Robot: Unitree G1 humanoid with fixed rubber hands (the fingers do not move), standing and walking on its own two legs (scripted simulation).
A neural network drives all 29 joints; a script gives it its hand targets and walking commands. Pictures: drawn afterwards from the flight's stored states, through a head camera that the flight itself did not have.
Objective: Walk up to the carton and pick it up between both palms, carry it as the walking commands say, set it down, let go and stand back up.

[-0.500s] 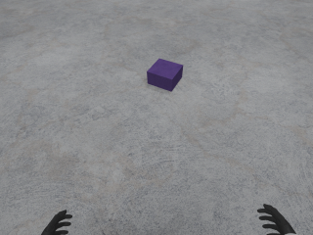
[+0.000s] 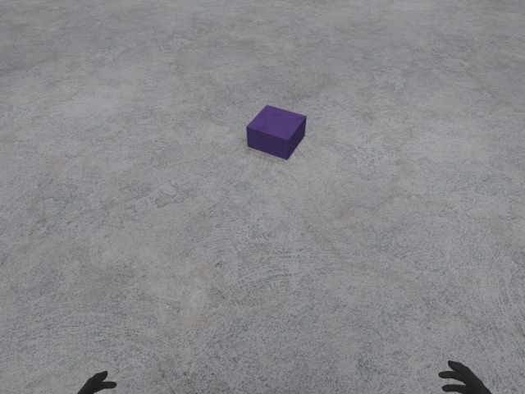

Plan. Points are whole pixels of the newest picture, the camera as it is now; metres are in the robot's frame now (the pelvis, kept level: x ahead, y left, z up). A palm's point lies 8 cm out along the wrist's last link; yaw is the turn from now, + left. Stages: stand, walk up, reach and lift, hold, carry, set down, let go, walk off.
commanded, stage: stand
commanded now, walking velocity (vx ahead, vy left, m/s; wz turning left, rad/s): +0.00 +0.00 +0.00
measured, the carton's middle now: (276, 131) +1.61 -0.08 -0.71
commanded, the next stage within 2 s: walk up in 0.54 s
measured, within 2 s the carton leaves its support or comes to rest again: neither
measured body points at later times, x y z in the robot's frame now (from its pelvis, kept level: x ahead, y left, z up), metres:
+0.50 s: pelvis +0.00 +0.00 +0.00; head +0.01 +0.00 +0.45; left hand +0.11 +0.32 -0.11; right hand +0.11 -0.32 -0.11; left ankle +0.01 +0.12 -0.74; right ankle +0.01 -0.12 -0.74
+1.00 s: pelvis +0.05 -0.04 -0.01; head +0.05 -0.05 +0.44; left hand +0.19 +0.32 -0.08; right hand +0.13 -0.40 -0.11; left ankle +0.01 +0.12 -0.73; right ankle +0.08 -0.15 -0.74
